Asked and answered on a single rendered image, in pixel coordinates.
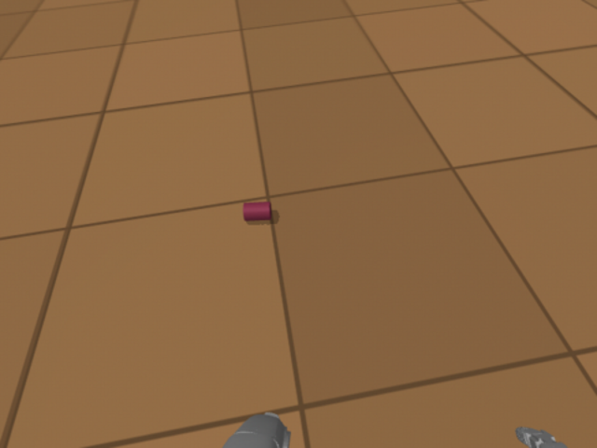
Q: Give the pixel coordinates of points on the can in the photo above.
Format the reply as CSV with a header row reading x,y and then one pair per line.
x,y
257,211

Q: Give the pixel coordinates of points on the right robot hand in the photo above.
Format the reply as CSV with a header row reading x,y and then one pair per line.
x,y
537,439

